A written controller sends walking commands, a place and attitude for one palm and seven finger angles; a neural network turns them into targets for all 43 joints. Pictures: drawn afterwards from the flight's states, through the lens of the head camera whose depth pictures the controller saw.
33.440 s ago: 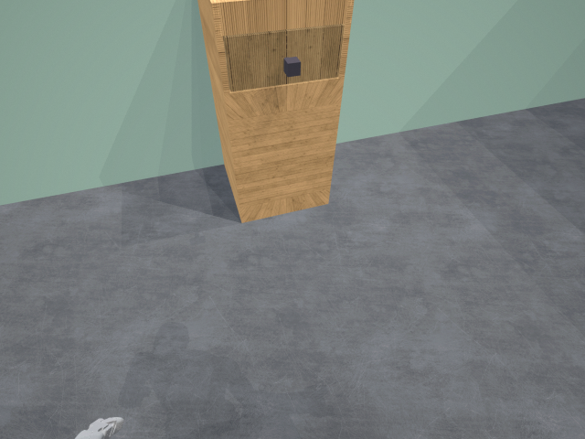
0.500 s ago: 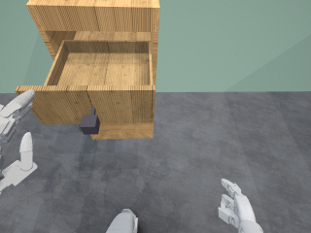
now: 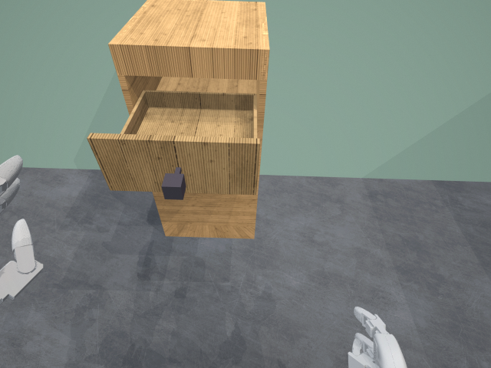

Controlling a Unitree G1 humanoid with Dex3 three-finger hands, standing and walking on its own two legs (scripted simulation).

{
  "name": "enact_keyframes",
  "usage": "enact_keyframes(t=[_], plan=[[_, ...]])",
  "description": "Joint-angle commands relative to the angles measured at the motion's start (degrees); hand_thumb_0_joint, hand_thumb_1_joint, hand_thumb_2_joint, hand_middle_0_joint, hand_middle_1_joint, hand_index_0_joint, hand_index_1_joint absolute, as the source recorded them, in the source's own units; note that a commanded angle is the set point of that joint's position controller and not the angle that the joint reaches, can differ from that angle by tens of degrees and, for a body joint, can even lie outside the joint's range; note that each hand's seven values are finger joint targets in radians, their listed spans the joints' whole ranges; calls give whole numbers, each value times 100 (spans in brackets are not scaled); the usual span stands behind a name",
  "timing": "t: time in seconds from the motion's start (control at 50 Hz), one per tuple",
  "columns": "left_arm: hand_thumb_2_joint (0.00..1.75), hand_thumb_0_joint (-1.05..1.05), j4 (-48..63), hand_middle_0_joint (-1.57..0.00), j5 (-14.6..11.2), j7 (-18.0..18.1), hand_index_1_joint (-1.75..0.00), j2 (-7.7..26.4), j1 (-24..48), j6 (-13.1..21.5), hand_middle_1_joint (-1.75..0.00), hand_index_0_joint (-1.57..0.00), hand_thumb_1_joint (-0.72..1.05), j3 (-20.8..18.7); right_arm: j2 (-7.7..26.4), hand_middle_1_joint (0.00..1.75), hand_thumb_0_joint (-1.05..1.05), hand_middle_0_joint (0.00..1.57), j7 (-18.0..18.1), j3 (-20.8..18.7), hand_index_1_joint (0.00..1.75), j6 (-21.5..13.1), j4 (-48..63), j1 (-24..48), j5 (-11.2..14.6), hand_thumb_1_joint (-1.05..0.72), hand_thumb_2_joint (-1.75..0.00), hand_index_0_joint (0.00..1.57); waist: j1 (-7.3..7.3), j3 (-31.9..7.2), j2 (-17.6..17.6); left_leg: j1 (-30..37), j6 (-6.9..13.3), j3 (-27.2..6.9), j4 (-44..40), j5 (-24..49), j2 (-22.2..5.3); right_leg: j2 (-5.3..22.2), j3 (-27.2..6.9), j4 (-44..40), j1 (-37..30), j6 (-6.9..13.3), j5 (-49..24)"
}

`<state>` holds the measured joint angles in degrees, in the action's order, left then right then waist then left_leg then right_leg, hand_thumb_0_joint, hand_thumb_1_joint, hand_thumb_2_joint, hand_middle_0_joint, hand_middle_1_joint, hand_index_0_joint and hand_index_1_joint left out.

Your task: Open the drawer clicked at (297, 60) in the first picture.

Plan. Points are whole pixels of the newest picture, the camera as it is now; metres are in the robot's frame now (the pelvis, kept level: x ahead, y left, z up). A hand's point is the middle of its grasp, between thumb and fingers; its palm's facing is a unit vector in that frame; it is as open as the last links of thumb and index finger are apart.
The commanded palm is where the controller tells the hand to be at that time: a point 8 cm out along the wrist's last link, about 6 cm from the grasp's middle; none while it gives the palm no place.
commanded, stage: stop stepping back and stand still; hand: left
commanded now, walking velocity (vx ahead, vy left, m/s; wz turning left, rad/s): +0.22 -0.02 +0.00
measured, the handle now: (175, 180) +0.52 +0.19 -0.02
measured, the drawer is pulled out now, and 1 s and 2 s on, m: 0.30 0.30 0.30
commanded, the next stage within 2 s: let the arm hang, fingers relaxed in 0.34 s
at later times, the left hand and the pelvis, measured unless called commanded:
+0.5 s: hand (77, 274) +0.21 +0.23 +0.12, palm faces +0.23 -0.82 -0.53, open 7.4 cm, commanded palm none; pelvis -0.01 +0.00 +0.00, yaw -1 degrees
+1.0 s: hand out of the picture -0.02 +0.19 -0.16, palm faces +0.03 -0.97 -0.24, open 7.2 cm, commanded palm none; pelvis -0.01 -0.01 +0.01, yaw +0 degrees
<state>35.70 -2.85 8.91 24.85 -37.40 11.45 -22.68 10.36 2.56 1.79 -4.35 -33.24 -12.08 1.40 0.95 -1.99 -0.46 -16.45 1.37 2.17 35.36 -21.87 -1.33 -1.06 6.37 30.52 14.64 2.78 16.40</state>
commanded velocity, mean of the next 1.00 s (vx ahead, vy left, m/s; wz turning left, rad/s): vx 0.03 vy -0.02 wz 0.00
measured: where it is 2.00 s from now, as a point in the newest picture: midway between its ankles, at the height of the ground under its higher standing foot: outside the picture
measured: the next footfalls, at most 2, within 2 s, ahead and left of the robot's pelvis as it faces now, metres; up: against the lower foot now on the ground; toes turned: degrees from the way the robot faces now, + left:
right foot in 0.42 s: +0.05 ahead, -0.09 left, +0.00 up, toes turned -6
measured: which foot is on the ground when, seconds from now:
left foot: down 0.00-1.00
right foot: down 0.00-0.16, up 0.18-0.40, down 0.42-1.00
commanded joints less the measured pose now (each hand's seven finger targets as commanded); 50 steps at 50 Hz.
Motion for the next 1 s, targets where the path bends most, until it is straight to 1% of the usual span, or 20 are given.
enact_keyframes(t=[0.0,0.06,0.1,0.12,0.14,0.16,0.18,0.28,0.32,0.36,0.4,0.42,0.44,0.5,0.54,0.6,0.66,0.68,0.8,0.98], plan=[[90,0,183,-20,5,5,-30,375,456,130,-30,-20,90,-178,850,30,0,20,46,-445,30,-123,708,557,0,-90,-90,20,34,458,1249,-1356,33,-122,1837,-503,30,1892,-2896,-2147,420,779,2349],[90,0,441,-20,92,62,-30,418,790,121,-30,-20,90,-77,746,30,0,20,89,-342,30,-132,642,479,-79,-90,-90,20,130,175,908,-283,85,-82,453,-113,-199,1570,-1804,-1624,839,607,1878],[90,0,911,-20,139,138,-30,469,906,136,-30,-20,90,-11,767,30,0,20,188,-308,30,-209,626,436,-124,-90,-90,20,158,70,21,522,90,23,-983,41,-15,971,-1045,-836,921,321,1776],[90,0,1307,-20,126,175,-30,511,993,189,-30,-20,90,-34,902,30,0,20,232,-343,30,-296,687,413,-165,-90,-90,20,153,133,-931,637,318,-1154,-1910,-861,-567,506,-811,214,1175,71,1579],[90,0,1843,-20,208,249,-30,742,1086,262,-30,-20,90,-184,969,30,0,20,221,-357,30,-344,784,447,-191,-90,-90,20,67,109,-2116,819,598,-2609,-2505,-1539,-1558,89,-286,1530,1699,-173,1422],[90,0,2015,-20,270,287,-30,778,999,285,-30,-20,90,-220,767,30,0,20,189,-294,30,-431,786,427,-230,-90,-90,20,63,101,-1791,414,961,-2849,-2693,-1334,-1850,50,-485,2418,1633,-190,1277],[90,0,2044,-20,230,278,-30,891,957,287,-30,-20,90,-356,688,30,0,20,155,-299,30,-536,710,401,-202,-90,-90,20,25,143,-1074,254,943,-2611,-2673,-863,-1725,153,-592,2697,1554,-230,1094],[90,0,1480,-20,93,254,-30,659,-100,146,-30,-20,90,-482,688,30,0,20,47,-296,30,-728,446,363,-134,-90,-90,20,-76,-23,-1071,338,574,-1044,-1904,2019,-1228,179,-235,1185,741,-379,582],[90,0,1118,-20,41,219,-30,549,-158,138,-30,-20,90,-449,790,30,0,20,40,-317,30,-671,495,344,-119,-90,-90,20,-15,-18,-1177,144,409,-710,-1727,2033,-1114,17,-9,387,146,-384,494],[90,0,770,-20,26,179,-30,471,-227,138,-30,-20,90,-418,836,30,0,20,44,-340,30,-583,519,382,-86,-90,-90,20,-2,-65,-803,-93,251,-506,-1455,1641,-972,-10,40,-464,-502,-373,-55],[90,0,538,-20,33,146,-30,554,-183,176,-30,-20,90,-483,834,30,0,20,64,-375,30,-482,545,425,-85,-90,-90,20,58,-72,-9,-503,65,-332,-1010,968,-624,361,-652,-956,-938,-205,-798],[90,0,-3820,-20,656,-653,-30,-597,365,-759,-30,-20,90,1647,1146,30,0,20,-371,-619,30,-515,-675,306,-122,-90,-90,20,109,-198,383,-812,-144,-13,401,1047,-327,1467,-1045,-264,-477,138,-2879],[90,0,-4019,-20,584,-778,-30,-520,611,-1075,-30,-20,90,1661,671,30,0,20,-375,-588,30,-254,-674,-215,-89,-90,-90,20,264,-717,657,-204,-224,-145,195,815,-278,1617,-1337,-123,-265,315,-3549],[90,0,-4476,-20,523,-836,-30,-601,1212,-1167,-30,-20,90,1741,689,30,0,20,-298,-478,30,151,-731,-253,-195,-90,-90,20,63,-309,1423,-233,-81,-174,437,390,-137,1297,-961,-392,454,310,-1011],[90,0,-5146,-20,540,-802,-30,-505,1621,-1170,-30,-20,90,1742,692,30,0,20,-294,-460,30,334,-691,-39,-284,-90,-90,20,-15,142,2065,-562,-63,-149,580,-110,23,1323,-1068,-694,269,479,-954],[90,0,-6103,-20,510,-786,-30,-424,1972,-1222,-30,-20,90,1818,704,30,0,20,-246,-414,30,453,-888,-47,-316,-90,-90,20,28,444,1250,-99,-27,-284,-100,888,-52,1228,-1034,-578,306,327,-1502],[90,0,-7035,-20,414,-784,-30,-571,2018,-1258,-30,-20,90,1917,788,30,0,20,-203,-302,30,430,-1251,-45,-314,-90,-90,20,-87,554,-917,-21,194,-939,-1096,2061,-601,586,-644,-342,125,-114,-375],[90,0,-7374,-20,397,-776,-30,-570,1946,-1242,-30,-20,90,1939,756,30,0,20,-171,-274,30,430,-1372,-12,-296,-90,-90,20,-132,583,-1036,-224,225,-970,-1269,1899,-638,534,-625,-434,-205,-123,-386],[90,0,-8502,-20,364,-766,-30,-700,1855,-1122,-30,-20,90,1953,450,30,0,20,-82,-301,30,470,-1922,-505,-251,-90,-90,20,-66,-182,-679,427,-28,-395,-1068,1349,-365,805,-799,-1056,-798,58,-930],[90,0,-9414,-20,346,-741,-30,-843,1874,-1140,-30,-20,90,2066,376,30,0,20,-52,-280,30,523,-2561,-849,-241,-90,-90,20,-32,717,177,456,-6,-382,-1448,1076,-409,747,-799,-1515,-249,20,-86]])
